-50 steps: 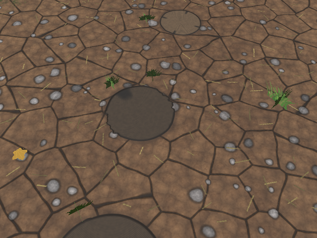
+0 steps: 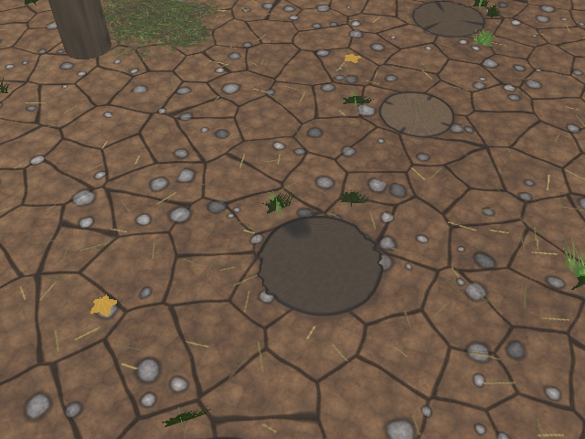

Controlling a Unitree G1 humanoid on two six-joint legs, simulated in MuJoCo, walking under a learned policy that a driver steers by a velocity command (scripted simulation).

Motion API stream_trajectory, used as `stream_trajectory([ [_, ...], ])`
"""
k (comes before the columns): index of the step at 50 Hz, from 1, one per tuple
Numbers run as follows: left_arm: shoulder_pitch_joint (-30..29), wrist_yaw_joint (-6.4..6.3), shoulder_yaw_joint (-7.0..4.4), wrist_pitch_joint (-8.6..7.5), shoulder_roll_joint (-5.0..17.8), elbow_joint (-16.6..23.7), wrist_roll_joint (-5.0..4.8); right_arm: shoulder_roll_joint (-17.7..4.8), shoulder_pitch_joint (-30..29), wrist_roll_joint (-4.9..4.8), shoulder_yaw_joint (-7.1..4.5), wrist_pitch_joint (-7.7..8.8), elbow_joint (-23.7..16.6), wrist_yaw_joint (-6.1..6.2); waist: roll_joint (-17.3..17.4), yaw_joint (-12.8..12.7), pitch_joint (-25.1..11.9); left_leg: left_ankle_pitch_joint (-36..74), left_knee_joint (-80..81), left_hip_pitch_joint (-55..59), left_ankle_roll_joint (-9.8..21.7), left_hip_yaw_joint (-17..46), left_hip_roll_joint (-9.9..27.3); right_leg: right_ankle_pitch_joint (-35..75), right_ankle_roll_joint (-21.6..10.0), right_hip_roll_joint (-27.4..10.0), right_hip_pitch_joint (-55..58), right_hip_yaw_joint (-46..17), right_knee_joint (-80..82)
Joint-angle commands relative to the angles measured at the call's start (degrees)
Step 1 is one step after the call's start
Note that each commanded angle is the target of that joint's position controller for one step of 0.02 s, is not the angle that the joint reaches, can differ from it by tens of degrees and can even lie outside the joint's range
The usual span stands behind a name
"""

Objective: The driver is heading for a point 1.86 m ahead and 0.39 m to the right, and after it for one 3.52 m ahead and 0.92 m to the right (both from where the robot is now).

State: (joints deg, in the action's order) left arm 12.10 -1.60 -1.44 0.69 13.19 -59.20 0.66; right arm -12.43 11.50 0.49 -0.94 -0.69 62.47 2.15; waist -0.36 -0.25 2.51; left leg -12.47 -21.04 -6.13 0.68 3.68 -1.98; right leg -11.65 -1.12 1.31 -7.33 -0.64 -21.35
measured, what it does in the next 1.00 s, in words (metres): walks ahead: left foot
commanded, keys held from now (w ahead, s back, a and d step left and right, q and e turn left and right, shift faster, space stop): no key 0.12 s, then w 0.88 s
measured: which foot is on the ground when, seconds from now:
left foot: down 0.00-0.38, up 0.40-0.80, down 0.82-1.00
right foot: down 0.00-0.82, up 0.84-1.00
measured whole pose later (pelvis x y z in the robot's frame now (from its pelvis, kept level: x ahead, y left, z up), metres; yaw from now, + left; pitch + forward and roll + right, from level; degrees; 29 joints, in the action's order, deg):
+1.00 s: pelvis +0.33 +0.02 -0.01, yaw -1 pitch -1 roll +1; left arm 16.7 0.6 -2.2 -4.1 11.8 -58.0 1.7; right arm -12.7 13.8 1.0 -2.9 4.6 58.5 -0.3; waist -1.4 -0.7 3.3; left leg -10.2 -23.0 -12.8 6.7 -6.8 -4.9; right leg -16.5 -4.8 -2.4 -23.7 -0.5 -67.2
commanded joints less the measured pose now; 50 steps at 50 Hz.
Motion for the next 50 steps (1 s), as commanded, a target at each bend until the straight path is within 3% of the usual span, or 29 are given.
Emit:
stream_trajectory([
  [1, 1.15, -0.11, -0.64, -0.37, 5.0, 0.33, 0.01, -6.0, 0.97, 0.02, -0.64, 0.54, -0.35, 0.17, 0.92, -0.04, 0.76, 4.93, 4.53, -3.29, 1.84, 5.61, 6.04, 3.44, -1.21, -5.51, -0.4, -5.36, 3.68],
  [6, 2.25, -0.15, -0.19, -0.41, 4.54, -1.6, 0.0, -5.36, 1.82, 0.01, -0.2, 0.64, 1.07, 0.14, 0.65, -0.03, 1.0, 3.22, 4.92, -3.95, 2.02, 5.63, 5.91, 2.37, -1.01, -5.51, -1.05, -5.35, 3.73],
  [8, 3.22, -0.07, -0.36, -0.23, 4.97, -2.03, 0.19, -6.23, 2.97, 0.07, -0.52, 0.36, 1.4, 0.13, 1.49, 0.06, 0.15, -10.27, 5.23, -4.85, 3.08, 5.79, 4.74, -9.25, -1.45, -3.49, -1.9, -4.05, 2.1],
  [10, 2.83, 0.26, -0.64, 0.17, 5.35, -1.21, 0.65, -7.5, 4.08, 0.33, -1.26, -0.28, 0.94, -0.11, 2.49, 0.6, 3.4, -28.06, 5.23, -8.24, 5.7, 7.83, 4.57, -23.7, -2.93, -1.5, -7.95, -3.48, -1.33],
  [12, 1.17, 0.69, -0.14, -0.19, 2.99, 0.23, 1.02, -7.46, 6.93, 0.39, -1.63, -0.31, 1.06, -0.21, 5.55, 2.03, 6.36, -34.06, 8.17, -7.0, 8.56, 14.59, 8.51, -22.67, -2.9, -0.13, -14.57, -2.03, -7.04],
  [14, 0.77, 1.17, 0.25, -1.35, 1.28, 1.26, 1.58, -8.68, 8.8, 0.6, -2.56, 0.1, 1.55, -0.27, 10.08, 2.32, 5.22, -32.64, 13.21, -4.8, 11.96, 22.75, 15.39, -11.32, -2.11, -0.09, -15.75, 2.47, -16.13],
  [16, 2.41, 1.64, -0.22, -2.45, 2.7, 1.6, 1.24, -8.88, 5.96, 0.55, -2.94, 0.64, 0.35, -0.62, 8.29, 0.16, 3.96, -28.82, 13.15, -7.54, 11.95, 21.11, 15.55, -12.21, -2.71, -1.42, -12.03, 2.12, -15.8],
  [18, 10.36, 1.72, -0.23, -3.21, 1.13, -0.86, 0.62, -8.14, 0.2, -0.06, -3.07, 0.9, -1.58, -0.92, 6.96, -4.65, 4.36, -26.7, 8.2, -17.48, 9.39, 13.48, 10.49, -9.79, -3.97, 0.46, 2.32, 3.95, -5.52],
  [19, 16.0, 1.26, -0.64, -3.46, 1.85, -2.9, 0.52, -7.13, -2.37, 0.06, -3.01, 1.21, -2.87, -0.99, 3.18, -6.95, 5.27, -24.45, 0.99, -23.82, 7.82, 9.41, 6.86, -10.75, -4.39, -0.14, 9.78, 1.07, -0.17],
  [20, 22.62, 0.56, -1.47, -3.94, 5.44, -4.27, 1.22, -3.21, -3.74, 0.29, -2.09, 1.93, -4.41, -1.3, -8.59, -8.75, 3.15, -19.87, -16.17, -30.5, 5.46, 1.07, 0.79, -22.19, -5.79, -11.63, 16.39, -16.06, 9.46],
  [21, 25.84, 0.73, -2.8, -3.78, 10.7, -5.26, 0.78, -2.41, -4.57, 0.56, -1.76, 2.48, -6.48, -1.78, -15.52, -8.12, 4.54, -18.66, -27.24, -39.25, 4.73, -4.69, -2.58, -35.7, -9.78, -21.44, 15.85, -35.04, 17.78],
  [22, 21.27, 0.7, -2.5, -3.64, 8.9, -4.39, 0.9, -5.27, -4.68, 1.96, -2.24, 2.93, -6.82, -2.31, -8.48, -4.72, 8.63, -13.92, -34.33, -39.51, 5.18, -1.73, 1.75, -37.11, -11.76, -23.02, 9.54, -36.27, 18.07],
  [23, 16.21, 0.99, -1.9, -4.2, 6.53, -2.38, 0.75, -4.83, -3.83, 1.75, -2.21, 3.43, -6.27, -3.05, -4.19, -2.04, 9.41, -8.77, -36.61, -38.46, 5.08, -1.23, 3.62, -32.04, -11.16, -20.59, 6.53, -31.33, 17.81],
  [24, 13.83, 1.14, -1.66, -4.86, 5.56, -1.37, 0.62, -3.91, -2.17, 1.46, -2.03, 3.84, -5.39, -3.59, -3.09, -0.67, 8.34, -5.34, -37.1, -36.84, 4.41, -1.55, 4.71, -24.53, -10.15, -17.81, 6.27, -25.68, 17.87],
  [28, 17.72, 0.91, -0.71, -6.51, 2.84, -2.72, 0.32, -3.43, -3.98, 1.86, -2.12, 3.52, -6.11, -4.44, -3.8, -0.62, 4.63, 1.59, -36.72, -36.75, 2.07, -5.29, 5.26, 2.61, -8.99, -12.76, 10.09, -12.13, 15.53],
  [32, 20.69, 0.74, -0.12, -6.56, 2.38, -3.53, 0.4, -1.99, -13.75, 1.38, -1.25, 3.1, -10.75, -4.33, -4.64, -2.36, 5.52, 4.33, -27.64, -36.48, 0.67, -8.72, 4.08, 19.77, -9.44, -11.3, 9.02, -6.67, 13.88],
  [36, 21.3, 0.47, -0.2, -6.67, 3.86, -3.95, 0.51, -1.78, -18.8, 0.68, -0.51, 3.08, -14.04, -4.25, -6.4, -2.95, 5.92, 6.66, -15.85, -28.28, 2.79, -11.21, 2.14, 28.89, -9.16, -11.94, 8.24, -4.27, 13.37],
  [38, 19.4, 0.42, -0.36, -6.82, 4.85, -3.77, 0.42, -3.25, -15.47, 0.62, -1.03, 3.3, -13.97, -3.62, -6.35, -0.52, 4.06, 5.91, -12.98, -21.39, 5.18, -11.59, 0.34, 42.61, -8.2, -12.87, 9.7, -2.79, 8.9],
  [40, 17.66, 0.32, -0.78, -6.64, 6.32, -3.5, 0.35, -5.95, -2.65, 0.43, -2.47, 4.0, -10.28, -2.63, -5.98, 4.94, -3.12, 4.5, -10.3, -8.03, 7.51, -11.46, -2.52, 55.6, -6.58, -12.46, 11.45, -1.07, -5.72],
  [41, 16.59, 0.43, -0.84, -6.45, 6.61, -3.16, 0.07, -7.39, 6.4, 0.77, -3.37, 4.52, -7.48, -2.03, -5.02, 8.88, -7.58, 6.22, -6.97, 3.86, 8.7, -9.95, -1.06, 49.66, -5.68, -10.81, 6.42, 0.28, -17.14],
  [42, 17.74, 0.74, -0.19, -6.35, 3.99, -1.68, -0.04, -11.96, 15.35, 2.25, -4.68, 4.82, -5.98, -1.47, 0.8, 10.73, -14.16, -5.44, -5.75, 17.0, 10.99, 4.77, 12.06, 27.64, -5.22, -7.81, -4.62, 1.98, -34.11],
  [43, 24.35, 1.4, 0.43, -6.03, -1.97, -1.27, -1.43, -15.08, 15.43, 2.8, -5.34, 4.41, -6.09, -1.99, 12.95, 5.8, -19.1, -9.98, 2.66, 26.53, 19.2, 35.2, 26.71, -18.24, -3.36, 3.21, -23.21, 1.92, -54.9],
  [44, 18.69, 1.21, -1.07, -5.72, 3.9, -0.79, -0.06, -12.32, 10.33, 0.52, -5.04, 4.12, -6.44, -2.62, 4.16, 5.26, -13.36, -15.73, 7.07, 19.84, 17.77, 36.01, 23.53, -13.93, -4.79, 0.02, -27.71, -4.07, -57.88],
  [45, 13.29, 1.48, -1.37, -5.95, 4.09, 1.21, 0.17, -8.74, 4.2, 0.0, -4.02, 4.43, -7.59, -2.74, 3.02, 3.11, -5.04, -13.48, 8.49, 10.79, 16.02, 26.04, 21.77, -7.71, -5.09, -2.75, -28.84, -3.29, -55.35],
  [46, 10.91, 1.62, -1.33, -6.19, 3.21, 1.66, 0.28, -5.75, 1.8, 0.26, -3.28, 5.1, -7.67, -2.94, 0.73, 1.79, -1.39, -5.25, 10.24, 4.06, 14.78, 19.81, 19.12, -4.61, -5.06, -4.49, -26.73, -2.86, -52.59],
  [48, 11.49, 2.27, -1.34, -4.96, 1.54, 1.56, 1.4, -2.38, 2.28, 0.42, -2.08, 6.01, -6.18, -2.49, 1.8, -1.42, -0.28, 3.94, 11.77, -2.89, 12.2, 11.1, 14.88, -3.41, -4.07, -6.45, -21.46, -2.61, -47.93],
  [50, 11.06, 2.84, -1.36, -3.89, 0.36, 1.95, 1.54, -2.71, 5.76, 0.3, -1.87, 6.92, -4.69, -2.21, 2.46, -2.25, -0.18, 10.45, 12.48, -3.83, 12.08, 7.39, 13.74, -3.33, -3.03, -6.7, -21.08, -1.4, -45.07],
])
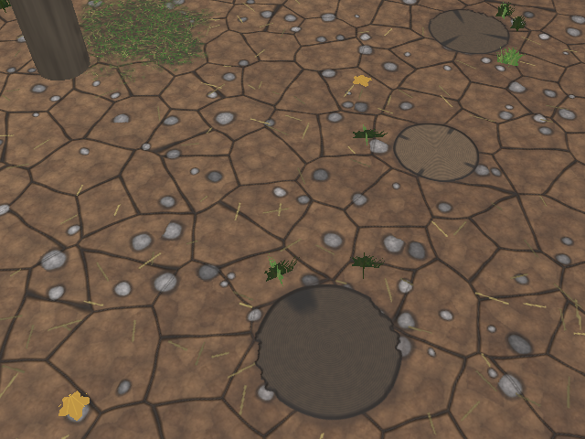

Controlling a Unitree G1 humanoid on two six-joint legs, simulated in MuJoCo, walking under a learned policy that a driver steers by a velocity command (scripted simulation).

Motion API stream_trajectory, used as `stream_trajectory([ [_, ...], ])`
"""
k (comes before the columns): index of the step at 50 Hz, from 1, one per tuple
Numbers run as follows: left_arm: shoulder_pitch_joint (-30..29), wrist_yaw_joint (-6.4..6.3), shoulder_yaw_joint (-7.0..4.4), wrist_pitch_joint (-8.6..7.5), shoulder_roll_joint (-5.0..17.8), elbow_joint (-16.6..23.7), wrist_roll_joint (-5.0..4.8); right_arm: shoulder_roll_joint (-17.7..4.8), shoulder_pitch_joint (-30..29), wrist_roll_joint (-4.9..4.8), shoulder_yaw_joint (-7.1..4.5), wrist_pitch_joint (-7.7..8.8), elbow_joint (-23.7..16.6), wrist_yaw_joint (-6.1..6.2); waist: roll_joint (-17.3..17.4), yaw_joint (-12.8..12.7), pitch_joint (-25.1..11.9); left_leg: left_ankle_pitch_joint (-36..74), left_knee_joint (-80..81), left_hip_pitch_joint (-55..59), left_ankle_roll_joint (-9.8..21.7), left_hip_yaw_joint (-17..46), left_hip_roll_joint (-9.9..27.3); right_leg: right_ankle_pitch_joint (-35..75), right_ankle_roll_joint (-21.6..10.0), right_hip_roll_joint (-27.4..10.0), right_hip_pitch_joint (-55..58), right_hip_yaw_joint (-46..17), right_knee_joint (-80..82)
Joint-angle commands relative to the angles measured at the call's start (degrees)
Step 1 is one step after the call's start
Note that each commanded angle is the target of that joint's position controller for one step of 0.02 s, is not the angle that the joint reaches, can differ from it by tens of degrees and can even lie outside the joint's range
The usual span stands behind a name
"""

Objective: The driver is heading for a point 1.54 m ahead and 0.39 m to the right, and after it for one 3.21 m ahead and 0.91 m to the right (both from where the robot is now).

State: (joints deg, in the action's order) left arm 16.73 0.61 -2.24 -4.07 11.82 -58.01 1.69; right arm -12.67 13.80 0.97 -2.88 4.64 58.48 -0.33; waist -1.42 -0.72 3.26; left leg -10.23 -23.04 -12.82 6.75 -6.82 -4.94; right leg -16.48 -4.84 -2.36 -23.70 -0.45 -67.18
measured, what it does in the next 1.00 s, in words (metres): walks ahead: right foot, then left foot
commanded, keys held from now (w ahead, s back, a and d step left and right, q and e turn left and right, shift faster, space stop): w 0.34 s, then no key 0.66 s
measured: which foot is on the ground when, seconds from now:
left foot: down 0.00-0.38, up 0.40-0.80, down 0.82-1.00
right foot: up 0.00-0.36, down 0.38-1.00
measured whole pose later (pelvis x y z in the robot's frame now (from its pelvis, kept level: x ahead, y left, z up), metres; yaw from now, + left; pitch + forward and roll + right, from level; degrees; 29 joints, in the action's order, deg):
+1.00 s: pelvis +0.39 -0.01 +0.00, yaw +1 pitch -1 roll +0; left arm 17.2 -1.9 -0.1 -1.2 8.5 -62.4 0.7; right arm -7.8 13.9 0.3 -0.1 1.4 62.2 2.4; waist -1.1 -0.9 1.3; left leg -10.9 -24.2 -12.0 1.9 -2.6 -0.7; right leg -15.6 -2.5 1.4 -5.2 5.0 -22.1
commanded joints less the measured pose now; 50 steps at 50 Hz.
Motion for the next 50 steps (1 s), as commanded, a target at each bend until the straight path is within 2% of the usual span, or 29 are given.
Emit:
stream_trajectory([
  [1, 4.83, 0.82, -0.63, 1.31, 1.72, 1.39, 0.63, -3.25, 4.84, -0.34, 0.0, 1.83, -0.2, 0.39, 3.68, -1.94, -0.2, 9.59, 15.09, 2.77, 5.99, 16.26, 16.25, 2.27, 1.2, -3.37, -6.28, -0.83, 2.28],
  [3, -0.76, 1.1, -0.69, 1.89, 2.25, 3.45, 0.74, -4.44, 7.21, -0.37, -0.06, 1.89, 0.3, 0.49, 3.69, -1.21, 1.45, 10.74, 16.58, 3.59, 5.75, 14.16, 15.49, 6.1, 2.23, -4.19, -10.88, 0.62, 6.02],
  [5, -6.69, 1.27, -0.62, 1.98, 2.67, 5.6, 0.44, -4.24, 9.64, -0.43, 0.22, 1.73, 0.64, 0.47, 3.65, 0.14, 2.6, 14.8, 17.07, 5.21, 5.02, 12.38, 14.51, 10.3, 3.08, -4.34, -14.12, 2.0, 11.39],
  [8, -13.78, 1.43, 0.03, 1.66, 1.82, 8.1, -0.24, -3.86, 12.66, -0.46, 0.65, 1.67, 1.17, 0.53, 4.01, 1.98, 2.92, 22.39, 16.26, 7.32, 3.28, 9.5, 13.03, 15.47, 3.58, -2.79, -12.99, 4.29, 21.98],
  [13, -21.0, 1.13, 0.49, 1.21, 2.16, 10.9, -0.58, -4.49, 17.52, 0.15, 0.81, 1.3, 2.83, 1.29, 5.06, 4.15, 3.0, 31.22, 13.51, 17.17, 3.25, 8.83, 15.19, 15.93, 1.62, 0.0, -12.41, 6.23, 31.95],
  [16, -17.17, 0.57, -0.17, 0.46, 3.66, 10.55, -0.52, -5.75, 15.55, 0.59, 0.51, 1.13, 2.8, 1.78, 6.0, 1.04, 0.81, 47.85, 6.1, 21.03, 2.89, 7.69, 16.66, 9.24, -1.36, 2.93, -5.45, 6.92, 35.21],
  [17, -11.78, 0.12, -0.75, 0.14, 4.74, 8.94, -0.49, -6.38, 14.84, 0.73, 0.31, 1.02, 2.77, 1.84, 6.46, -1.27, -1.96, 53.96, -0.07, 21.49, 2.4, 7.33, 16.57, 7.06, -2.56, 4.66, 0.45, 7.18, 36.32],
  [18, -2.65, -0.42, -1.39, -0.49, 5.56, 5.79, -0.09, -6.39, 13.8, 0.42, 0.3, 0.77, 2.67, 1.78, 5.47, -5.03, -5.97, 53.86, -10.45, 19.41, 1.24, 6.11, 14.94, 11.09, -3.88, 5.57, 10.41, 7.28, 40.73],
  [19, 6.69, -1.08, -2.32, -1.17, 8.18, 3.29, 1.35, -5.36, 13.29, -0.49, 0.7, 0.94, 1.58, 1.74, 4.1, -8.34, -11.49, 39.52, -24.03, 8.96, 0.09, 5.32, 12.99, 17.14, -6.05, -1.49, 25.4, 0.74, 40.5],
  [20, 11.95, -1.32, -4.03, -1.03, 14.61, 2.63, 2.58, 1.02, 21.16, -3.44, 1.95, 0.74, 0.64, 1.26, -9.27, -5.9, -21.33, -2.68, -49.8, -11.85, -3.35, 1.1, 2.82, 33.13, -16.4, -21.78, 44.94, -25.33, 39.72],
  [21, 10.09, -0.62, -3.84, -0.24, 12.43, 2.56, -0.48, -4.51, 19.76, -1.99, 0.21, 0.36, 1.82, 1.77, -1.85, -5.3, -23.22, -20.43, -56.94, -15.64, -3.02, 8.98, 0.11, 44.38, -18.13, -22.68, 42.01, -32.21, 43.79],
  [22, 2.5, -0.5, -3.01, -0.27, 10.37, 3.54, -1.54, -3.89, 14.89, -1.15, -0.04, 0.21, 0.06, 1.87, -0.91, -1.98, -13.78, -16.61, -55.79, -17.84, -3.05, 11.18, 3.36, 45.73, -16.16, -20.43, 32.51, -21.83, 45.15],
  [23, -1.6, -0.36, -1.85, -0.6, 5.87, 4.0, -1.4, -2.75, 12.06, -0.42, 0.17, 0.26, -0.46, 1.83, 0.42, -0.71, -7.43, -14.11, -52.23, -17.95, -3.28, 10.48, 5.28, 47.07, -13.74, -17.76, 24.85, -15.73, 47.49],
  [24, -2.68, -0.53, -1.09, -0.89, 3.37, 3.66, -1.42, -2.27, 10.81, 0.2, -0.08, -0.33, -0.45, 1.67, 0.36, 0.48, -4.01, -12.76, -48.57, -16.25, -3.52, 10.17, 6.67, 46.32, -11.04, -14.83, 19.33, -10.77, 49.65],
  [25, -3.06, -0.85, -0.49, -0.95, 1.76, 2.94, -1.54, -1.47, 11.63, 0.98, -0.04, -1.24, -0.35, 1.38, -0.75, 2.05, -2.71, -11.68, -45.14, -13.13, -4.14, 9.7, 7.21, 45.71, -9.24, -12.48, 14.65, -7.01, 51.37],
  [26, -2.3, -0.93, -0.13, -1.22, 1.34, 2.31, -1.22, -0.34, 12.53, 1.23, 0.02, -2.1, 0.14, 1.09, -1.08, 2.85, -3.06, -10.57, -43.05, -9.96, -4.49, 9.17, 6.86, 47.87, -8.3, -11.44, 12.1, -4.77, 51.78],
  [27, -1.32, -0.9, -0.09, -1.62, 2.07, 1.71, -0.93, 0.41, 13.09, 1.13, 0.06, -2.73, 0.34, 0.9, -1.02, 3.55, -4.05, -9.58, -41.45, -8.22, -4.9, 8.56, 6.21, 51.51, -8.41, -10.8, 11.15, -3.22, 51.74],
  [29, -1.42, -0.81, -0.17, -2.04, 4.25, 1.28, -0.56, 0.85, 12.63, 0.82, 0.16, -3.64, 0.37, 0.97, -1.82, 4.92, -4.91, -7.37, -36.21, -7.05, -5.53, 7.58, 6.04, 54.21, -8.31, -9.63, 9.69, -0.16, 51.63],
  [30, -1.62, -0.81, 0.02, -2.02, 4.48, 1.14, -0.43, 0.84, 11.21, 0.77, 0.3, -3.88, 0.08, 1.12, -2.41, 5.03, -4.78, -5.99, -31.98, -6.98, -5.67, 7.01, 6.32, 54.0, -7.65, -8.76, 9.6, 1.09, 51.46],
  [33, 0.53, -0.95, 0.58, -1.37, 4.36, 0.05, -0.45, 0.46, 5.6, 0.34, 0.79, -4.26, -0.8, 1.68, -4.81, 3.04, -5.22, -1.77, -21.96, -5.47, -5.75, 5.29, 6.42, 50.02, -6.11, -7.48, 11.05, 2.38, 50.77],
  [35, 2.38, -1.14, 0.71, -0.74, 4.49, -0.8, -0.39, -0.01, 3.7, 0.05, 0.98, -4.46, -0.75, 2.03, -4.97, 1.89, -5.64, -1.01, -18.4, -4.09, -5.79, 4.98, 6.41, 44.32, -6.16, -8.09, 12.11, 1.33, 50.46],
  [38, 2.63, -1.69, 1.07, 0.4, 3.86, -1.37, -0.28, -0.23, 2.24, 0.06, 1.28, -4.27, -0.33, 2.45, -4.11, 1.29, -3.75, -3.19, -11.66, -1.41, -5.26, 5.13, 6.62, 31.64, -6.29, -9.65, 11.62, -1.9, 49.56],
  [40, 2.35, -2.16, 1.25, 1.04, 3.43, -1.63, -0.66, -0.39, 3.53, 0.48, 1.64, -3.59, 0.51, 2.78, -0.82, 2.48, -2.23, 4.75, 0.58, 5.0, -4.61, 7.1, 8.18, 18.96, -3.32, -8.14, 9.15, -2.85, 47.37],
  [41, 4.16, -2.28, 1.35, 1.14, 2.78, -1.58, -0.48, -3.16, 5.49, 0.79, 1.19, -2.93, 1.18, 3.08, 2.68, 1.46, -3.09, 14.74, 1.74, 9.52, -4.14, 12.05, 13.1, 12.31, -1.19, -5.89, 7.28, -2.39, 45.28],
  [42, 10.89, -2.14, 1.64, 1.36, -0.05, -2.69, -1.11, -5.49, 3.86, 0.28, 1.0, -2.67, 1.13, 3.11, 8.1, -3.08, -2.83, 23.7, 0.49, 9.79, -1.06, 16.56, 17.6, 2.49, 0.34, -1.31, 6.15, -0.06, 45.89],
  [43, 11.45, -2.47, 2.0, 2.16, -0.91, -4.44, -1.27, -2.29, 2.68, -0.49, 1.67, -2.82, 1.56, 2.68, 8.79, -1.92, -2.19, 19.33, 1.6, 3.49, 0.21, 16.5, 17.56, -0.48, 1.19, -0.29, 11.89, 0.91, 47.92],
  [44, 9.23, -2.68, 1.6, 2.57, 0.65, -4.35, -1.12, -0.48, 1.59, -0.42, 2.04, -2.85, 1.48, 2.34, 7.74, -1.43, 0.21, 14.39, 2.51, 0.38, -1.24, 15.18, 14.95, 2.29, 1.54, -0.65, 14.03, 0.06, 48.56],
  [46, 6.07, -2.63, 1.08, 2.88, 2.27, -3.86, -1.02, -0.29, 2.09, -0.54, 2.09, -2.9, 2.12, 2.57, 6.67, -0.39, -0.03, 12.32, 3.04, 0.64, -3.01, 12.67, 11.86, 7.36, 1.26, -2.01, 15.95, -0.8, 48.29],
  [50, 5.68, -2.83, 1.56, 2.82, 0.58, -4.87, -1.1, -0.33, 3.52, -0.78, 1.94, -2.95, 3.42, 2.99, 2.88, -0.03, -0.79, 13.99, 3.03, 4.12, -2.9, 12.23, 11.55, 8.59, 1.84, -2.83, 15.83, -0.91, 49.18],
])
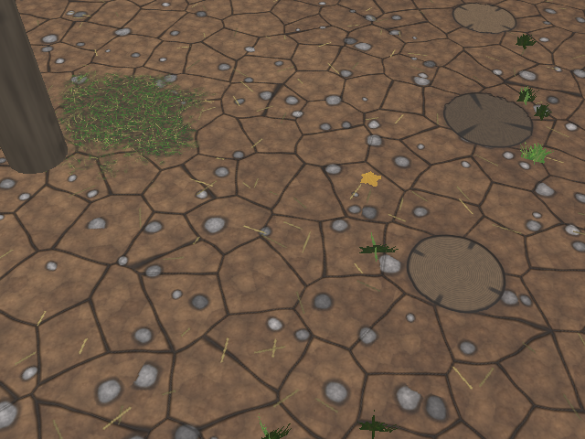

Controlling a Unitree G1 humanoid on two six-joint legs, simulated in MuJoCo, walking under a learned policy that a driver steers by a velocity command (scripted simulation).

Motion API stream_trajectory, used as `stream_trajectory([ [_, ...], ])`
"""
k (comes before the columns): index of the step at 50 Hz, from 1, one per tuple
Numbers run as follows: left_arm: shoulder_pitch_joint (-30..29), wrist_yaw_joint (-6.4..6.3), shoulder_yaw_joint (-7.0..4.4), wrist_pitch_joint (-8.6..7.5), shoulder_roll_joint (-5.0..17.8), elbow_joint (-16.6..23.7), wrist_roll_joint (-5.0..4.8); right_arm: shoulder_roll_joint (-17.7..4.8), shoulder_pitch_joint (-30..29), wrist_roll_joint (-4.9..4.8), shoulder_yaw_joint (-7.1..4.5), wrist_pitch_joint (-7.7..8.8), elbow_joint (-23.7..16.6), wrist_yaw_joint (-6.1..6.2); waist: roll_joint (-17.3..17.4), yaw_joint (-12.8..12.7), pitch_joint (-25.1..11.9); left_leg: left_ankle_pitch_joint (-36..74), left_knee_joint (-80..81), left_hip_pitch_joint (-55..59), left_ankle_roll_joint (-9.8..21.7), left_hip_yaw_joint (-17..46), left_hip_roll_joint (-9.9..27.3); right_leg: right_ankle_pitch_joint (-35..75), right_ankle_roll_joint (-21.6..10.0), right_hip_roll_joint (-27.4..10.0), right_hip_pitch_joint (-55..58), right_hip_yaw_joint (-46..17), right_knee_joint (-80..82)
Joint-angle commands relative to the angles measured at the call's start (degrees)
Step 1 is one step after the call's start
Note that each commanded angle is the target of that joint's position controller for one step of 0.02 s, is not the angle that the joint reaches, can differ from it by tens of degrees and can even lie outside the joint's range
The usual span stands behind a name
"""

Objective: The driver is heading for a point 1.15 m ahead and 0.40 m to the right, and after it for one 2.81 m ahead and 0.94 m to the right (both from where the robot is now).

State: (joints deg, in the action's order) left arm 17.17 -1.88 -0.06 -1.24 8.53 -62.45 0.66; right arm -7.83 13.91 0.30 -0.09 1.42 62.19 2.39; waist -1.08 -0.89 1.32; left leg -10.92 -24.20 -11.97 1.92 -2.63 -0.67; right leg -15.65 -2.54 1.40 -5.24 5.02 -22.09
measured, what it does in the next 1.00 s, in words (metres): walks ahead: left foot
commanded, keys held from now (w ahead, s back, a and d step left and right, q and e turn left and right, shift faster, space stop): no key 0.30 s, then w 0.70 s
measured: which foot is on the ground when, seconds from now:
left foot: down 0.00-0.60, up 0.62-0.98, down 1.00-1.00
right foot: down 0.00-1.00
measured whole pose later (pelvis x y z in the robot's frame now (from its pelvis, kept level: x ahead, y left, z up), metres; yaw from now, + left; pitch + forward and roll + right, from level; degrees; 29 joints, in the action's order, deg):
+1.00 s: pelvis +0.23 +0.01 -0.03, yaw -1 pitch +1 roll +0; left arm 31.3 -1.1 -0.9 -5.6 8.3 -65.6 0.9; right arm -10.5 -0.9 1.5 -2.5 3.7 51.7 -0.8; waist -0.2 -2.8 3.9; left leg -6.8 -31.5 -26.8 7.6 -7.5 -1.9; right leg -28.4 -2.3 0.4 7.9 3.2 -25.2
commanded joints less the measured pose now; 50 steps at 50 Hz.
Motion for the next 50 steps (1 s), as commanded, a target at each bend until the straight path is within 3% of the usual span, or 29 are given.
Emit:
stream_trajectory([
  [1, 5.09, -0.46, -0.6, 0.05, 3.8, -0.71, -0.07, -5.14, 3.5, -0.04, -0.87, 0.24, -0.11, 0.28, 2.07, 0.22, 1.25, 14.93, 4.24, 3.48, 2.0, 8.02, 7.31, 7.77, -0.35, -6.64, -2.5, -6.35, 4.23],
  [15, 5.59, -1.06, -0.04, 0.74, 3.07, -3.22, -0.07, -4.25, 5.57, 0.11, -0.56, -0.28, 2.67, 0.42, 1.07, 0.6, 2.54, 13.31, 5.49, 3.95, 2.04, 7.59, 6.55, 7.66, 0.03, -7.46, -2.15, -6.36, 4.41],
  [16, 6.32, -1.0, 0.06, 0.74, 2.79, -3.57, 0.03, -3.96, 6.29, 0.16, -0.48, -0.36, 3.04, 0.36, 1.11, 0.61, 1.57, 7.71, 6.02, 4.29, 2.19, 7.37, 5.92, 3.61, -0.13, -7.05, -1.87, -6.14, 4.82],
  [19, 7.08, -0.57, -0.62, 0.94, 3.72, -3.12, 0.56, -6.36, 7.12, 0.29, -1.8, -1.19, 2.84, -0.03, 1.87, 0.73, 5.24, -20.03, 5.32, -0.59, 4.76, 8.14, 3.92, -15.62, -2.44, -4.37, -6.47, -5.04, 1.14],
  [22, 6.19, 0.16, -0.49, 0.21, 2.54, -1.15, 0.92, -6.38, 9.83, 0.2, -2.39, -0.93, 2.2, -0.72, 3.42, 1.97, 11.06, -32.01, 7.77, -3.11, 8.38, 15.97, 7.85, -20.97, -3.96, -3.75, -14.77, -6.05, -3.46],
  [24, 4.51, 0.78, -0.3, -0.9, 1.23, 0.45, 1.46, -7.96, 13.59, 0.46, -3.25, -0.46, 2.83, -1.0, 7.22, 3.29, 9.19, -33.09, 12.57, 2.13, 11.71, 25.04, 13.39, -13.29, -3.57, -1.67, -18.48, -2.53, -10.24],
  [25, 3.74, 1.11, -0.49, -1.43, 1.62, 1.2, 1.51, -8.84, 14.68, 0.62, -3.7, -0.35, 3.0, -1.09, 7.94, 3.52, 7.76, -32.85, 14.71, 3.81, 13.23, 28.32, 15.7, -10.99, -3.62, -1.16, -18.94, -1.33, -12.69],
  [27, 4.29, 1.7, -0.84, -2.32, 2.03, 2.01, 1.21, -9.61, 12.59, 0.61, -4.14, -0.07, 2.13, -1.26, 7.3, 1.91, 7.05, -30.8, 15.37, 0.31, 13.71, 28.76, 16.73, -10.0, -4.38, -1.91, -15.18, -2.13, -12.68],
  [29, 10.38, 1.83, -0.96, -3.0, 1.0, 0.27, 0.63, -8.55, 6.03, -0.2, -4.09, 0.15, -0.04, -1.48, 5.16, -2.52, 7.25, -26.9, 12.04, -9.05, 10.39, 21.23, 12.62, -7.17, -5.02, -1.65, -2.95, -2.5, -4.58],
  [30, 16.36, 1.55, -1.33, -3.22, 1.66, -1.65, 0.56, -7.48, 0.98, -0.44, -3.9, 0.49, -2.1, -1.66, 1.75, -5.59, 7.18, -23.67, 5.75, -17.96, 7.73, 14.86, 8.38, -7.41, -5.65, -3.17, 7.34, -6.08, 1.0],
  [31, 22.78, 0.86, -2.54, -3.58, 5.95, -2.9, 0.53, -4.25, -4.34, -0.77, -2.93, 1.28, -5.15, -1.96, -8.41, -8.62, 6.82, -18.52, -9.04, -27.91, 4.21, 4.47, 0.51, -18.05, -8.22, -12.45, 14.51, -22.09, 10.88],
  [32, 25.75, 0.6, -3.98, -3.24, 10.48, -4.06, 0.31, -4.19, -5.96, 0.68, -2.78, 2.07, -7.36, -2.32, -14.69, -8.55, 9.27, -16.74, -21.09, -35.93, 2.88, -2.73, -2.03, -16.3, -11.76, -22.24, 18.0, -34.78, 15.99],
  [33, 23.24, 0.39, -3.59, -2.97, 8.16, -3.43, 0.79, -7.22, -6.64, 2.2, -3.51, 2.36, -7.07, -2.54, -5.7, -6.46, 10.81, -16.26, -28.3, -38.02, 3.09, -0.03, 0.8, -10.01, -12.16, -22.76, 16.47, -32.99, 14.3],
  [34, 20.68, 0.4, -3.21, -3.09, 6.8, -2.44, 0.89, -6.05, -4.07, 2.01, -3.44, 2.6, -6.04, -2.96, -2.21, -4.12, 9.56, -13.4, -31.37, -36.84, 3.06, 1.15, 1.94, -3.96, -11.08, -20.83, 15.45, -28.92, 13.64],
  [35, 18.27, 0.43, -3.02, -3.32, 6.32, -1.57, 1.0, -5.32, -2.5, 1.59, -3.36, 2.73, -5.33, -3.45, -1.27, -2.34, 8.38, -10.41, -33.0, -35.47, 2.83, 1.56, 2.9, -0.04, -10.03, -19.09, 14.61, -25.27, 14.0],
  [37, 15.84, 0.47, -2.47, -4.0, 5.23, -0.94, 0.6, -5.21, -3.12, 1.49, -3.54, 2.37, -5.78, -4.15, -2.34, -0.54, 7.48, -5.9, -32.94, -33.49, 1.89, 0.46, 3.41, 9.12, -8.44, -15.83, 12.45, -18.44, 14.8],
  [41, 16.24, 0.61, -1.64, -4.68, 4.56, -1.36, 0.39, -3.68, -11.1, 1.34, -2.83, 1.44, -9.64, -4.34, -4.12, -0.46, 8.19, 0.69, -25.23, -29.12, 0.85, -3.49, 1.76, 26.36, -7.46, -11.86, 6.5, -9.79, 13.83],
  [43, 16.38, 0.58, -1.58, -4.87, 5.44, -1.44, 0.46, -3.14, -15.7, 0.94, -2.2, 1.26, -11.81, -4.39, -5.49, -1.18, 8.93, 3.27, -17.1, -23.53, 1.38, -5.18, 0.69, 30.57, -7.2, -11.18, 3.37, -7.7, 13.84],
  [45, 16.39, 0.52, -1.76, -5.12, 6.9, -1.64, 0.42, -4.35, -16.3, 0.77, -2.26, 1.08, -12.76, -4.08, -6.64, -0.7, 8.15, 3.76, -12.52, -16.94, 3.09, -6.6, -0.73, 38.81, -6.98, -12.22, 3.02, -6.77, 12.47],
  [47, 15.1, 0.48, -2.07, -5.39, 8.51, -1.55, 0.34, -6.84, -10.76, 0.67, -3.2, 1.34, -11.65, -3.29, -6.52, 2.48, 4.3, 2.88, -10.9, -8.61, 5.47, -6.83, -3.04, 54.96, -5.97, -13.03, 5.39, -5.22, 4.34],
  [48, 14.33, 0.41, -2.28, -5.23, 9.3, -1.42, 0.29, -8.28, -3.69, 0.61, -3.98, 1.74, -9.44, -2.89, -5.99, 5.57, 0.36, 2.82, -9.23, -1.76, 6.69, -6.41, -4.14, 59.18, -5.27, -12.77, 6.27, -4.39, -4.09],
  [49, 13.34, 0.47, -2.43, -4.95, 9.86, -1.12, 0.02, -9.64, 4.83, 0.91, -4.86, 2.17, -6.53, -2.45, -5.0, 9.32, -3.88, 4.39, -5.43, 8.56, 7.79, -5.59, -3.73, 55.12, -4.39, -11.38, 2.97, -3.29, -14.97],
  [50, 13.64, 0.82, -2.02, -4.75, 8.14, 0.09, -0.11, -13.71, 12.89, 2.34, -6.12, 2.54, -4.72, -1.99, -0.92, 11.68, -8.94, -4.75, -3.56, 20.74, 9.86, 5.66, 6.33, 36.41, -3.85, -8.83, -7.39, -2.11, -30.83],
])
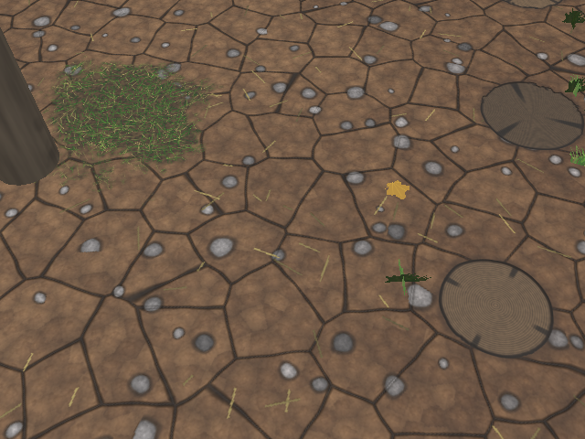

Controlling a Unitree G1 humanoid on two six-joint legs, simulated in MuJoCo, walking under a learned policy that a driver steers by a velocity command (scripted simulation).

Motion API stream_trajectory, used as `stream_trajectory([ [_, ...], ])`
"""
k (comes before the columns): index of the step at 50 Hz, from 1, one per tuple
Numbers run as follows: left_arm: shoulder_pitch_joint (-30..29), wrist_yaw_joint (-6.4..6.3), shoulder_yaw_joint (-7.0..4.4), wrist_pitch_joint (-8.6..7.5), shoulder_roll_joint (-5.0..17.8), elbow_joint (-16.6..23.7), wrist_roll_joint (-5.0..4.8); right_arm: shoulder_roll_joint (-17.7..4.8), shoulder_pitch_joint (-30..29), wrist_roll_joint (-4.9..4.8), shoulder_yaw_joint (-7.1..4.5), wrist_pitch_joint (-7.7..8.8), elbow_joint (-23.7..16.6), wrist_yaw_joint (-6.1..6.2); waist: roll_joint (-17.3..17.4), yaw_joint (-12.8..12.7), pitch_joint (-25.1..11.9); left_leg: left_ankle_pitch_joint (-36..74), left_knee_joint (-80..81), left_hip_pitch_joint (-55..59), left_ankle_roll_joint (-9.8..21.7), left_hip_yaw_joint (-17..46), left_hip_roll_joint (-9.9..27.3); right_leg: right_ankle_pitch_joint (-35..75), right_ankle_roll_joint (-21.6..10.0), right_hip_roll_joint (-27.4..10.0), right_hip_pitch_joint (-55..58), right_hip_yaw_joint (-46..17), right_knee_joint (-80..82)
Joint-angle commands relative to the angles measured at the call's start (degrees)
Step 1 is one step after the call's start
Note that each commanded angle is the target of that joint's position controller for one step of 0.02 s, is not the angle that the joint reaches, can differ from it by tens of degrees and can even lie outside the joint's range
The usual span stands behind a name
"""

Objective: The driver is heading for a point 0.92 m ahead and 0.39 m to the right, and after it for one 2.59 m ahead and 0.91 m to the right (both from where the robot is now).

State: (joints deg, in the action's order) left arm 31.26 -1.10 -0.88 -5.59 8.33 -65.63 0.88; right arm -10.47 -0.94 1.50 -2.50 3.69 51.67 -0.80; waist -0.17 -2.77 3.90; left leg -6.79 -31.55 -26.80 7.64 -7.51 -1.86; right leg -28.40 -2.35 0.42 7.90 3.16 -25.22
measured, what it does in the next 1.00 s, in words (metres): walks ahead, turning right: right foot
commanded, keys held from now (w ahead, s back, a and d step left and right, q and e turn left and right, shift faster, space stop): w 0.04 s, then w+e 0.96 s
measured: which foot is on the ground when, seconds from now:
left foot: down 0.00-0.56, up 0.58-1.00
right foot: down 0.00-0.00, up 0.02-0.54, down 0.56-1.00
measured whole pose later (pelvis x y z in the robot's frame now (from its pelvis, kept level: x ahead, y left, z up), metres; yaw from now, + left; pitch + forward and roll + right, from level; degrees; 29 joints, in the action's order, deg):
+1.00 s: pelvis +0.54 -0.09 +0.02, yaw -29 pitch +2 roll +0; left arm 25.1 -0.2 -4.4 -3.1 14.6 -52.4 0.6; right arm -13.7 0.5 1.9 -1.5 1.9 42.4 -1.6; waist 2.2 -5.7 2.5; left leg -2.6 -38.7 -36.7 -1.7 1.2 3.8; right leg -18.1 -6.9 8.0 1.1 -9.1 -16.0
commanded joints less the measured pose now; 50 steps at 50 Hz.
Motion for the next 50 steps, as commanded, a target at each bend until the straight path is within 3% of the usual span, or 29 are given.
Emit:
stream_trajectory([
  [1, 5.86, 0.74, -0.14, -0.03, 0.95, 4.57, -1.83, -15.62, 29.6, 2.15, -4.51, 0.17, 5.48, 0.86, 10.86, 9.14, -18.7, -15.01, 10.96, 46.25, 12.39, 41.66, 25.81, 0.63, -2.23, 2.48, -37.3, 0.37, -51.32],
  [2, 0.34, 0.84, -1.76, 0.28, 6.77, 5.34, -0.77, -14.22, 24.98, -0.43, -4.4, -0.32, 5.11, 0.31, 4.1, 9.12, -16.1, -22.41, 18.2, 40.06, 12.46, 48.18, 24.19, 2.57, -3.44, 1.49, -41.9, -7.09, -56.01],
  [3, -4.98, 0.96, -2.06, 0.33, 7.1, 7.61, -0.52, -10.9, 17.85, -0.93, -3.35, -0.1, 3.87, 0.34, 3.32, 6.2, -6.66, -24.13, 19.64, 31.16, 10.19, 38.09, 23.18, 8.12, -3.94, -1.91, -44.54, -6.66, -54.11],
  [4, -7.27, 1.08, -2.03, 0.18, 6.51, 7.99, -0.25, -7.16, 14.64, -0.77, -2.37, 0.62, 3.41, 0.12, 0.33, 4.99, -2.49, -17.5, 21.81, 23.59, 8.23, 31.51, 20.8, 11.42, -4.16, -3.81, -42.53, -6.36, -50.83],
  [6, -5.23, 1.51, -2.14, 1.51, 4.3, 7.16, 0.87, -3.33, 14.83, -0.49, -1.05, 1.73, 4.72, 0.66, 0.99, 1.39, -0.65, -7.51, 23.39, 15.36, 4.64, 20.87, 16.77, 12.54, -3.48, -5.71, -36.12, -6.7, -45.54],
  [8, -5.16, 2.01, -2.3, 2.88, 3.13, 7.42, 1.11, -3.41, 17.98, -0.45, -0.77, 2.78, 5.91, 1.06, 1.86, 0.48, -0.27, -1.92, 24.29, 13.83, 3.8, 15.65, 15.79, 13.02, -2.88, -5.82, -35.22, -6.17, -42.87],
  [11, -12.2, 2.65, -2.61, 4.06, 3.72, 10.39, 1.03, -5.42, 20.93, -0.43, -1.0, 3.44, 6.28, 1.35, 2.54, 0.81, 1.73, 0.19, 26.46, 15.61, 2.88, 10.14, 15.26, 18.67, -2.24, -6.8, -42.19, -5.28, -38.73],
  [16, -23.99, 3.59, -2.16, 3.71, 3.33, 14.95, 0.43, -5.05, 24.62, -0.57, -0.44, 3.57, 6.26, 1.76, 2.6, 3.02, 3.07, 11.25, 25.67, 20.31, 0.33, 1.65, 13.16, 28.79, -1.43, -5.81, -46.33, -1.66, -24.1],
  [21, -32.08, 4.06, -1.61, 3.41, 3.14, 18.68, 0.66, -6.39, 29.91, -0.54, -0.49, 3.15, 7.73, 2.74, 3.21, 5.44, 3.28, 25.37, 21.78, 29.74, -0.58, -3.16, 15.0, 28.48, -3.16, -3.24, -44.68, 4.39, -12.22],
  [23, -30.83, 3.87, -2.06, 3.39, 4.0, 18.9, 0.87, -7.59, 29.66, -0.41, -0.71, 2.71, 7.8, 3.23, 4.36, 4.1, 1.59, 40.61, 16.45, 33.42, -1.17, -5.13, 15.86, 23.9, -5.06, -0.61, -41.06, 6.3, -10.43],
  [25, -25.24, 3.48, -2.94, 3.49, 5.68, 17.64, 1.06, -9.35, 28.42, -0.14, -1.26, 1.98, 7.43, 3.71, 6.69, 1.12, -2.0, 55.23, 6.5, 35.35, -1.37, -6.71, 16.71, 17.52, -7.69, 3.01, -34.44, 7.9, -10.25],
  [26, -20.17, 3.37, -3.65, 3.38, 7.0, 16.19, 1.17, -10.2, 27.65, -0.02, -1.58, 1.45, 6.85, 3.6, 7.24, -0.96, -4.9, 55.87, -1.86, 34.75, -1.11, -6.86, 17.02, 15.4, -9.16, 4.62, -28.96, 7.74, -8.59],
  [27, -13.06, 3.12, -4.68, 3.01, 8.83, 13.99, 1.62, -10.68, 26.7, -0.25, -1.78, 1.05, 6.05, 3.21, 5.88, -4.33, -8.5, 48.77, -13.77, 30.17, -1.83, -7.52, 16.5, 16.78, -10.85, 5.61, -18.93, 6.25, -3.44],
  [28, -6.33, 2.44, -6.38, 2.91, 13.6, 12.78, 2.36, -9.79, 25.42, -0.56, -1.61, 1.14, 3.99, 2.69, 0.97, -7.66, -13.27, 28.78, -31.56, 17.6, -3.29, -7.66, 14.56, 11.6, -14.26, -3.6, -5.82, -6.48, -0.68],
  [29, -9.3, 2.26, -7.68, 3.59, 19.11, 14.53, 1.56, -4.45, 26.18, -1.55, -0.97, 1.68, -0.54, 1.36, -13.83, -2.6, -17.4, -23.16, -54.09, -8.87, -6.92, -3.23, 0.31, 14.77, -23.99, -20.35, 10.45, -40.35, 5.28],
  [30, -8.27, 2.06, -7.45, 4.41, 18.46, 14.48, 0.45, -8.73, 19.15, -1.05, -1.52, 2.54, -2.5, 0.94, -2.65, -4.5, -16.34, -19.23, -55.75, -15.84, -6.15, 8.32, 1.96, 15.91, -24.07, -19.96, 8.55, -41.43, 9.35],
  [31, -11.65, 1.57, -6.73, 4.35, 16.07, 14.29, 0.11, -7.94, 16.09, -1.52, -1.19, 3.38, -3.95, 0.69, -0.88, -2.52, -9.55, -13.93, -51.72, -17.91, -5.69, 9.46, 5.19, 18.29, -21.64, -18.95, 2.38, -33.77, 10.38],
  [32, -14.03, 1.5, -5.94, 4.02, 12.84, 14.26, -0.05, -7.96, 17.17, -1.5, -1.22, 3.69, -3.3, 0.85, 3.47, 0.37, -4.72, -11.25, -45.3, -14.54, -5.81, 9.21, 7.25, 25.41, -18.66, -16.46, -5.67, -28.39, 11.78],
  [33, -15.92, 1.2, -5.39, 3.46, 11.39, 14.47, -0.27, -7.73, 16.96, -0.48, -1.31, 2.88, -3.44, 0.99, 4.17, 2.45, -3.08, -10.89, -40.96, -11.11, -6.53, 9.62, 8.57, 30.77, -16.53, -13.21, -10.64, -23.84, 12.09],
  [35, -16.41, 0.95, -4.81, 2.22, 10.72, 14.8, -0.86, -6.66, 19.03, 1.24, -1.15, 0.46, -3.37, 0.62, 2.32, 4.56, -3.57, -10.81, -36.46, -6.2, -8.18, 9.26, 8.92, 37.17, -15.36, -9.69, -15.24, -18.97, 12.61],
  [38, -13.17, 1.16, -5.27, 1.25, 13.47, 14.42, -1.07, -6.29, 14.93, 1.38, -1.0, -1.26, -5.74, 0.08, 0.15, 4.24, -2.77, -7.05, -30.03, -8.1, -10.16, 7.45, 8.74, 40.71, -14.59, -7.23, -17.18, -16.67, 13.4],
  [43, -6.87, 1.35, -5.27, 1.71, 13.92, 14.47, -0.93, -7.1, 2.8, 0.91, -0.7, -1.59, -10.68, -0.27, -2.88, -0.24, -1.64, 3.3, -17.24, -13.74, -10.78, 7.0, 7.33, 40.89, -11.33, -5.83, -12.11, -18.19, 12.72],
  [46, -4.18, 1.03, -5.28, 1.92, 14.39, 14.74, -0.59, -7.22, -2.6, 0.63, -0.19, -1.26, -13.03, -0.59, -3.44, -2.25, -1.5, 5.37, -11.24, -14.86, -10.22, 7.22, 5.69, 42.13, -11.13, -6.24, -7.7, -19.9, 10.96],
  [48, -3.1, 0.73, -5.32, 2.05, 14.82, 15.05, -0.2, -7.5, -5.56, 0.37, 0.14, -0.8, -14.63, -0.75, -3.84, -3.12, -1.14, 5.07, -7.35, -14.37, -9.5, 7.23, 4.44, 43.81, -11.14, -6.98, -5.33, -21.36, 9.33],
  [50, -3.82, 0.27, -5.52, 2.03, 15.75, 15.75, 0.09, -8.46, -5.51, 0.08, 0.15, -0.26, -15.62, -0.73, -4.54, -2.28, -1.15, 4.01, -3.08, -10.49, -8.35, 8.07, 3.55, 45.55, -10.08, -7.95, -4.54, -23.04, 7.41],
])
Keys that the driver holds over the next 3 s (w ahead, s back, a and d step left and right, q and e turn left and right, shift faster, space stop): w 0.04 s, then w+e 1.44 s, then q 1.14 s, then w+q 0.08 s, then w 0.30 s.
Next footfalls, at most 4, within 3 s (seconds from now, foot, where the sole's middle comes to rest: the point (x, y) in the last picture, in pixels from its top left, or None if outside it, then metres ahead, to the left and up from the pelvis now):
0.56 right None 0.44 -0.11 -0.75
1.08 left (359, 293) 0.81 -0.10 -0.75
1.62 right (494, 285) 0.85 -0.44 -0.75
2.12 left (424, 244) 0.97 -0.28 -0.75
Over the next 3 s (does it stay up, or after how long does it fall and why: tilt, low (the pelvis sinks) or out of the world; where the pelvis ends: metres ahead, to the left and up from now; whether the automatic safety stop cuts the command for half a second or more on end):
stays up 0.92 -0.34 0.03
